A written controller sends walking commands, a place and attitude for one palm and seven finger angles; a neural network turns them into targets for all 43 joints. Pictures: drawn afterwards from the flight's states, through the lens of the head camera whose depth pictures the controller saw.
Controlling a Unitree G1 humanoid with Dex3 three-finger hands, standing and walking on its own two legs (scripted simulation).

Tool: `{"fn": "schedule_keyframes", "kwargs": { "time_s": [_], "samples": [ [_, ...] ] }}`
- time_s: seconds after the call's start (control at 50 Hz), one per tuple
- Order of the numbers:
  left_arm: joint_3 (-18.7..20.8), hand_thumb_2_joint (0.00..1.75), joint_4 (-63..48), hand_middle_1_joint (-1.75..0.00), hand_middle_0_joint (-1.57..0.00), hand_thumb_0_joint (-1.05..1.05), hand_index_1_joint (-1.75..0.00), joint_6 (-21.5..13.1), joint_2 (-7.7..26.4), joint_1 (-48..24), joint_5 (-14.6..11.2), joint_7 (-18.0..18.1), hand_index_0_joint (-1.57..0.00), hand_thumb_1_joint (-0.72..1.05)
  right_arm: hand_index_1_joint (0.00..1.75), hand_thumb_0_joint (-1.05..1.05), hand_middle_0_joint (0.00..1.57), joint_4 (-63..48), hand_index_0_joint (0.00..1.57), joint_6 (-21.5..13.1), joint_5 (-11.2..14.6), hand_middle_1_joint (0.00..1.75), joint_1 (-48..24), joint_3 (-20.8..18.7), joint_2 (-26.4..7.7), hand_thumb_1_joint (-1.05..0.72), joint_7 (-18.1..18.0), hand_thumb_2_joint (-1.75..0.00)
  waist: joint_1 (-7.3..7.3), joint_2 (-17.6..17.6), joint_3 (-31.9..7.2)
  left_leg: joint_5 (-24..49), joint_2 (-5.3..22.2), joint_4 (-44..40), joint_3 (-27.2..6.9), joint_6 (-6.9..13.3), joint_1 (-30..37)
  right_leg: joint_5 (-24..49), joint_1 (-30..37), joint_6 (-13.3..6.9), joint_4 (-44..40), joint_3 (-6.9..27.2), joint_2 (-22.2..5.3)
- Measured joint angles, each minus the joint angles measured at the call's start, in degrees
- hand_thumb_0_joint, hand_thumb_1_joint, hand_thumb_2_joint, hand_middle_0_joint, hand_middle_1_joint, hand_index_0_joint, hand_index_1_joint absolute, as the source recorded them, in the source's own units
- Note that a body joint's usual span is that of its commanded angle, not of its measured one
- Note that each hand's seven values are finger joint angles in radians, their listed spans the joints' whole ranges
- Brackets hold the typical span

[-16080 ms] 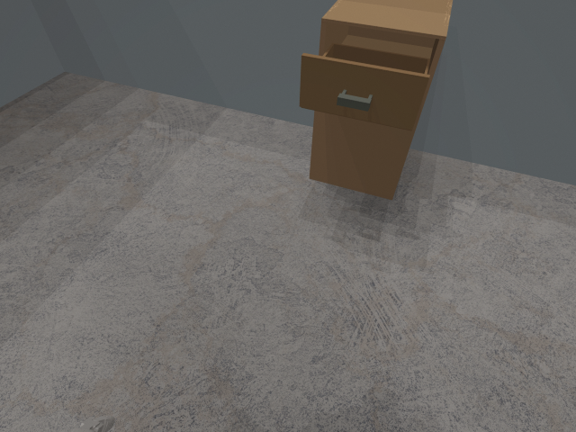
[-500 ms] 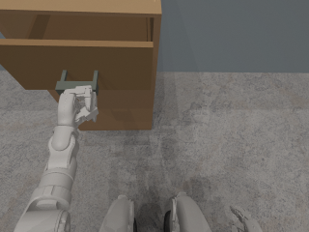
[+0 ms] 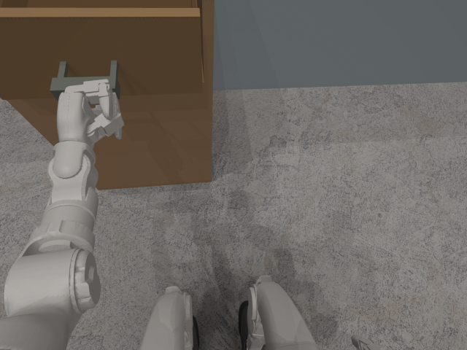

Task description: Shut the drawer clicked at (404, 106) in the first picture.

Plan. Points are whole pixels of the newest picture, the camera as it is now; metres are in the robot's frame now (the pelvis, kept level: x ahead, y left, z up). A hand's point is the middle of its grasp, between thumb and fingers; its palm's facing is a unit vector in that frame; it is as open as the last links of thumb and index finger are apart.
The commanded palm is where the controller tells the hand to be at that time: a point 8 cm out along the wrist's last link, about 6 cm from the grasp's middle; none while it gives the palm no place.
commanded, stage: push the drawer shut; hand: left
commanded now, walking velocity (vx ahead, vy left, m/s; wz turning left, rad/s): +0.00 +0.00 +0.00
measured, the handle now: (88, 77) +0.57 +0.22 +0.04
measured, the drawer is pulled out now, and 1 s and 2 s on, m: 0.03 0.00 0.00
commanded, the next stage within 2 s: pull the fist back off the drawer in 0.82 s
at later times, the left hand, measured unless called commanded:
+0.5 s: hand (112, 98) +0.53 +0.17 +0.03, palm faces +0.01 -1.00 -0.04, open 3.0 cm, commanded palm +0.54 +0.20 +0.04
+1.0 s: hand (110, 95) +0.54 +0.18 +0.04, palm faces +0.01 -1.00 -0.06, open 3.2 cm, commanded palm +0.57 +0.19 +0.04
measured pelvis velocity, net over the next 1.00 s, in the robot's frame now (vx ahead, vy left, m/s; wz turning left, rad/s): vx -0.03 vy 0.01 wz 0.00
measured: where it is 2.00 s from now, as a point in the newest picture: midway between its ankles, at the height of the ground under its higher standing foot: outside the picture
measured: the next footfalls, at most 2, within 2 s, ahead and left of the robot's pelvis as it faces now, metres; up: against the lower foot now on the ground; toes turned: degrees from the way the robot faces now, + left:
none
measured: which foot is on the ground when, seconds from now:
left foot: down 0.00-1.00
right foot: down 0.00-1.00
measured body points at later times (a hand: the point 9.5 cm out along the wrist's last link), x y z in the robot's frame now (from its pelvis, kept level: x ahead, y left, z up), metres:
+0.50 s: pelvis +0.00 +0.01 -0.01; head +0.18 +0.03 +0.40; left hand +0.53 +0.23 +0.04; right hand +0.01 -0.26 -0.12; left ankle +0.03 +0.10 -0.62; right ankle +0.05 -0.11 -0.62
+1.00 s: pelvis -0.03 +0.01 -0.02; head +0.15 +0.05 +0.39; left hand +0.53 +0.23 +0.04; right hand -0.03 -0.26 -0.12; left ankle +0.02 +0.10 -0.62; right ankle +0.05 -0.11 -0.62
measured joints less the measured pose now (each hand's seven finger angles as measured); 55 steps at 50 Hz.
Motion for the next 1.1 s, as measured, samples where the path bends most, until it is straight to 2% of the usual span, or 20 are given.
{"fn": "schedule_keyframes", "kwargs": {
  "time_s": [0.26, 0.44, 0.58, 0.74, 0.92, 1.1],
  "samples": [
    [3.2, 0.87, 4.73, -1.6, -1.4, 0.03, -1.6, 0.81, 4.44, -6.82, 2.18, -0.78, -1.4, 0.77, 0.3, 0.01, 0.2, -0.67, 0.2, 1.6, -0.65, 0.3, 1.46, 0.67, -0.22, -0.91, 0.56, -0.9, -2.29, 0.25, 0.46, -0.43, 0.54, 1.26, -0.29, 0.23, -3.0, 0.18, -2.64, 0.19, 0.32, -0.24, 0.54],
    [2.94, 0.89, 6.72, -1.6, -1.39, -0.02, -1.6, 0.92, 5.21, -9.03, 3.01, -1.06, -1.4, 0.68, 0.3, 0.0, 0.2, -0.2, 0.2, 2.46, -1.02, 0.3, 1.71, 1.09, 0.02, -0.91, 0.85, -0.9, -2.19, 0.32, 0.58, -0.39, 0.32, 1.88, -0.93, 0.44, -4.17, 0.28, -3.23, 0.41, 0.36, -0.85, 0.34],
    [1.03, 0.9, 9.09, -1.6, -1.4, -0.01, -1.6, 1.01, 5.93, -12.31, 3.59, 0.49, -1.4, 0.63, 0.3, 0.0, 0.2, 0.62, 0.2, 1.85, -1.6, 0.3, 1.25, 1.42, 0.07, -0.91, 0.91, -0.9, -2.66, 0.31, 0.6, 0.23, -0.18, 2.83, -1.96, 0.43, -6.08, 0.69, -4.38, 0.38, 0.8, -1.87, -0.17],
    [-0.52, 0.93, 11.64, -1.6, -1.4, 0.0, -1.6, 1.76, 7.96, -15.93, 4.33, 1.48, -1.4, 0.59, 0.3, 0.0, 0.2, 1.17, 0.2, 0.63, -1.81, 0.3, 1.11, 2.23, -0.29, -0.91, 0.45, -0.9, -3.91, 0.12, 0.54, 1.06, -0.43, 4.13, -2.73, 0.51, -8.63, 1.48, -6.33, 0.3, 1.59, -2.66, -0.46],
    [-2.31, 0.95, 13.41, -1.6, -1.4, 0.03, -1.6, 3.51, 9.93, -18.39, 3.98, 2.19, -1.4, 0.58, 0.3, 0.0, 0.2, 2.23, 0.2, -1.39, -1.53, 0.3, 1.95, 3.13, -0.63, -0.91, -0.29, -0.9, -5.04, 0.17, 0.46, 2.18, -0.45, 4.2, -2.81, 0.68, -10.07, 2.73, -7.56, 0.39, 1.36, -2.73, -0.46],
    [-1.54, 0.94, 14.73, -1.6, -1.4, 0.03, -1.6, 4.12, 11.63, -19.51, 4.5, 1.41, -1.4, 0.55, 0.3, 0.0, 0.2, 2.06, 0.2, -3.07, -1.45, 0.3, 2.96, 3.7, -0.91, -0.91, -0.54, -0.9, -5.79, 0.31, 0.48, 2.57, -0.31, 4.4, -2.5, 1.0, -10.85, 3.36, -8.4, 0.61, 1.36, -2.3, -0.17]
  ]
}}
